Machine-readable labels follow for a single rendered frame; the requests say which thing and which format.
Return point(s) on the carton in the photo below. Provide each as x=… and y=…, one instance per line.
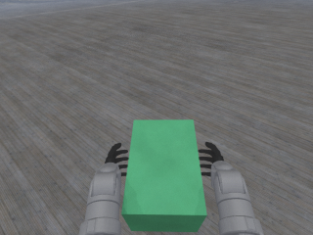
x=163, y=188

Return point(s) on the robot left hand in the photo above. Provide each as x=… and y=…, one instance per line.
x=113, y=159

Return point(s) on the robot right forearm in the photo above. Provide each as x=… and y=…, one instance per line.
x=233, y=201

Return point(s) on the robot left forearm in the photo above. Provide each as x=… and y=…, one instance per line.
x=103, y=202

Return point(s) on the robot right hand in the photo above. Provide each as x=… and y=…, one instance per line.
x=215, y=157

